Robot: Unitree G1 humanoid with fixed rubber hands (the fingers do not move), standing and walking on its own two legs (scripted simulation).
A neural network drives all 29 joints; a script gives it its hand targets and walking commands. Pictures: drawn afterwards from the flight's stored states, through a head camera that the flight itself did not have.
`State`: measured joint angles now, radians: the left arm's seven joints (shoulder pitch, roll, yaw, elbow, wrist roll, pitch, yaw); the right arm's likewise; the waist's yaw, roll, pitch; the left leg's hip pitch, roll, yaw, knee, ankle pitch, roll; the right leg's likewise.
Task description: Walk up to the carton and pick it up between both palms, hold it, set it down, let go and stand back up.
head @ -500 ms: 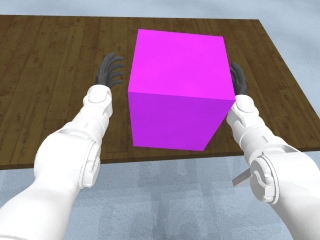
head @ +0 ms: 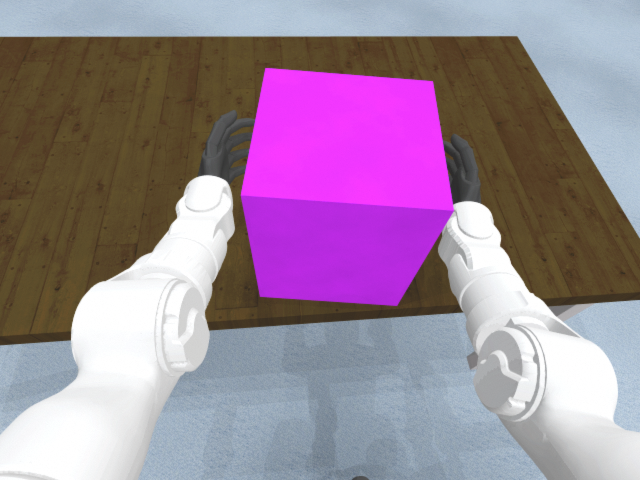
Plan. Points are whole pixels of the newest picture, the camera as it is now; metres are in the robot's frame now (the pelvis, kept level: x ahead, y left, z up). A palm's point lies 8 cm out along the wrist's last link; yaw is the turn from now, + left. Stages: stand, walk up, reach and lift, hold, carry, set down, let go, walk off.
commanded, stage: reach and lift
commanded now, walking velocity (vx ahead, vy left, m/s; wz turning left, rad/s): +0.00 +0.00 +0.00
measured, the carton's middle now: (338, 199) +0.48 -0.03 +0.02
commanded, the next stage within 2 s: none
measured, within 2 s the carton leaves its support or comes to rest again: leaves its support in 1.26 s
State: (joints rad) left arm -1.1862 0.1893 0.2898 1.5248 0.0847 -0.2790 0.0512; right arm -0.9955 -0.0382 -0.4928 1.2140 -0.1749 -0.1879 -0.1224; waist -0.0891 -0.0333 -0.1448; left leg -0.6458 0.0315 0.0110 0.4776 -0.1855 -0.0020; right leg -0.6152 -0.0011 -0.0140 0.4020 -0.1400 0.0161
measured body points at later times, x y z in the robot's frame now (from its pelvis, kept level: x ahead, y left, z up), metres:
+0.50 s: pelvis +0.03 +0.00 +0.01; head +0.11 +0.02 +0.46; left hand +0.49 +0.13 +0.07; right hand +0.44 -0.17 +0.06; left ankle +0.01 +0.12 -0.73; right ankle +0.01 -0.13 -0.73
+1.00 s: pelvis +0.03 +0.00 +0.01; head +0.10 +0.02 +0.46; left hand +0.48 +0.14 +0.07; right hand +0.44 -0.17 +0.06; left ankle +0.01 +0.11 -0.73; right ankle +0.01 -0.13 -0.73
